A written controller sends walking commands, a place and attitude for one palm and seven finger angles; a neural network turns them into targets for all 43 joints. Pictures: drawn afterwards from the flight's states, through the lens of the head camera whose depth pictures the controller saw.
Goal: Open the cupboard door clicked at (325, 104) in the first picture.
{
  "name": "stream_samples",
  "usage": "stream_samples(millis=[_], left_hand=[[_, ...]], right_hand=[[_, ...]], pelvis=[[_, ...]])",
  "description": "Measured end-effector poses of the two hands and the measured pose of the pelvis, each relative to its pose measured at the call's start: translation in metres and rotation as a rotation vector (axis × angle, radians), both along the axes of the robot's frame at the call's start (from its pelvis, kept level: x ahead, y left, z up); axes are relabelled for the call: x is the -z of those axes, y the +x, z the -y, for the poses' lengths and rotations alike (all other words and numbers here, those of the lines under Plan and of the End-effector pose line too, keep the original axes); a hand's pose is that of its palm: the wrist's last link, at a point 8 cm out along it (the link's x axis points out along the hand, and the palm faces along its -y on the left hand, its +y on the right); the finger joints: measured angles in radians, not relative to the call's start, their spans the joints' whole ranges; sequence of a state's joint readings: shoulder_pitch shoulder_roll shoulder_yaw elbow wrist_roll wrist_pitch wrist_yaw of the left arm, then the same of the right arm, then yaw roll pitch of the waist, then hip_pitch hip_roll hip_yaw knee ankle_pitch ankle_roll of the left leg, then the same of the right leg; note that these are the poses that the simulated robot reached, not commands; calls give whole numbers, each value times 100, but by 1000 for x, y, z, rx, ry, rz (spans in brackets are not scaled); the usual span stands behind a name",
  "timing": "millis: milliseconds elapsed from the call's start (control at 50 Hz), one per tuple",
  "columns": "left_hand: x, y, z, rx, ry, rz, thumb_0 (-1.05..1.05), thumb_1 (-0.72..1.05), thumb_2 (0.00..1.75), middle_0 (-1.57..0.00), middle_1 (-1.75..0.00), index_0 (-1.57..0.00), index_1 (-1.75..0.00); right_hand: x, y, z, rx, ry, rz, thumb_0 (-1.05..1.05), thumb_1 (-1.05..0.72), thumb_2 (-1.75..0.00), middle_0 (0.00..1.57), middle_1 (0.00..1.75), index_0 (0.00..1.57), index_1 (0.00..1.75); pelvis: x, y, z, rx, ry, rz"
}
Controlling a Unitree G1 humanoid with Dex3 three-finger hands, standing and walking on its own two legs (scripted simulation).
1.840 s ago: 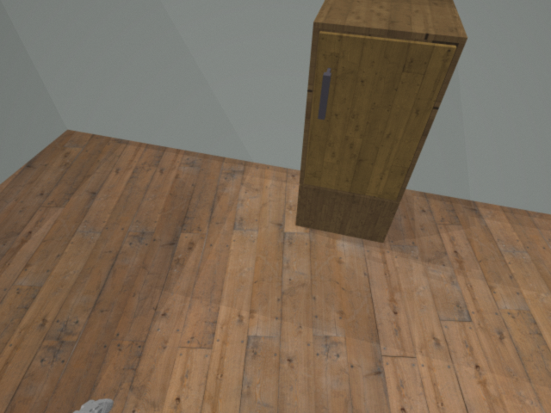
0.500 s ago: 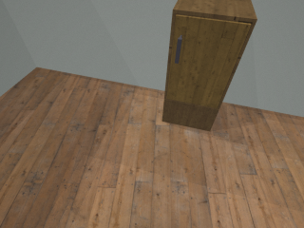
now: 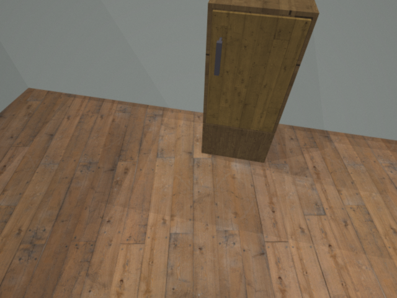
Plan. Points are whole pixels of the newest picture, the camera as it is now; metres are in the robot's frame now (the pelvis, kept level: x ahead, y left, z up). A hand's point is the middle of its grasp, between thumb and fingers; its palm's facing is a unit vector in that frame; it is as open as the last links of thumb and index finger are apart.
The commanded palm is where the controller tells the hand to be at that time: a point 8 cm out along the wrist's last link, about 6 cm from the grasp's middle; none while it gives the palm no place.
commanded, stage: turn to face it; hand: left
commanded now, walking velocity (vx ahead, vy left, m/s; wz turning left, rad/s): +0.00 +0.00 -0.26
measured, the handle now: (218, 56) +1.05 -0.02 -0.05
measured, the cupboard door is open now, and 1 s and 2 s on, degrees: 0 0 0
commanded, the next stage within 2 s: take the last steps up to it in 0.26 s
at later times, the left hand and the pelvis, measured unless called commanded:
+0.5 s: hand out of the picture +0.05 +0.21 -0.18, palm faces -0.12 -0.97 -0.19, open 7.4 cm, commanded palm none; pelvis -0.02 +0.02 +0.00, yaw -8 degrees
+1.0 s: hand out of the picture +0.06 +0.12 -0.18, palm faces -0.12 -0.98 -0.16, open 7.3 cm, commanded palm none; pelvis +0.07 -0.05 +0.00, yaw -10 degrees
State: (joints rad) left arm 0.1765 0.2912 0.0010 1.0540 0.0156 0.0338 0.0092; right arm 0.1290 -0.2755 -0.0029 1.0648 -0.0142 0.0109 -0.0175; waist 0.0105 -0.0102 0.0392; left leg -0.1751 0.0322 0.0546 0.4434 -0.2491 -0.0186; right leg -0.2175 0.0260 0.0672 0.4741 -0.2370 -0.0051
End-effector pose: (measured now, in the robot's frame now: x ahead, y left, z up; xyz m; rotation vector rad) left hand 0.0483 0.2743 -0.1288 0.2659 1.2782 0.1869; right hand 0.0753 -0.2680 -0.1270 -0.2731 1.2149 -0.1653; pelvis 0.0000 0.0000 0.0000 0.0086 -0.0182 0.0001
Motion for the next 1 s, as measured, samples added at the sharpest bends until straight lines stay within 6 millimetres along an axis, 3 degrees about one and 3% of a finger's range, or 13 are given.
stream_samples(millis=[220, 380, 560, 640, 760, 800, 860, 1000], left_hand=[[16, -5, 36, 45, -77, -9, 1, 90, 90, -20, -30, -20, -30], [28, -4, 21, 57, -113, -8, 1, 90, 90, -20, -30, -20, -30], [11, 13, 14, 136, -108, -19, 1, 91, 90, -20, -30, -20, -30], [6, 32, 30, 184, -104, -19, 1, 91, 90, -20, -30, -20, -30], [10, 67, 74, 222, -102, 58, 1, 91, 90, -20, -30, -20, -30], [12, 67, 87, 196, -108, 80, 1, 91, 90, -20, -30, -20, -30], [12, 55, 95, 136, -111, 62, 0, 92, 90, -20, -30, -20, -30], [22, 13, 101, 75, -134, -154, 0, 92, 90, -20, -30, -20, -30]], right_hand=[[22, -63, -20, 117, 65, -91, 0, -90, -90, 20, 30, 20, 30], [8, -101, -40, 191, 22, -96, 0, -91, -90, 20, 30, 20, 29], [-2, -133, -55, 277, 50, -88, 0, -90, -90, 20, 30, 20, 30], [2, -154, -52, 333, 75, -121, 0, -90, -90, 21, 30, 20, 30], [22, -184, -33, 386, 126, -247, 0, -90, -90, 21, 30, 20, 30], [25, -182, -25, 371, 135, -292, 0, -90, -90, 20, 30, 20, 30], [20, -155, -10, 343, 132, -286, 1, -91, -90, 20, 30, 20, 29], [9, -39, 16, 283, 92, -92, 1, -91, -90, 20, 30, 19, 29]], pelvis=[[9, -13, 0, 37, -9, -11], [9, -24, -21, 89, -9, -15], [-5, -18, -20, 168, -29, -28], [-5, -12, -9, 191, -24, -32], [8, 4, 24, 197, -11, -24], [10, 11, 32, 181, -26, -17], [5, 26, 41, 179, -23, -15], [2, 69, 48, 170, -38, -18]])
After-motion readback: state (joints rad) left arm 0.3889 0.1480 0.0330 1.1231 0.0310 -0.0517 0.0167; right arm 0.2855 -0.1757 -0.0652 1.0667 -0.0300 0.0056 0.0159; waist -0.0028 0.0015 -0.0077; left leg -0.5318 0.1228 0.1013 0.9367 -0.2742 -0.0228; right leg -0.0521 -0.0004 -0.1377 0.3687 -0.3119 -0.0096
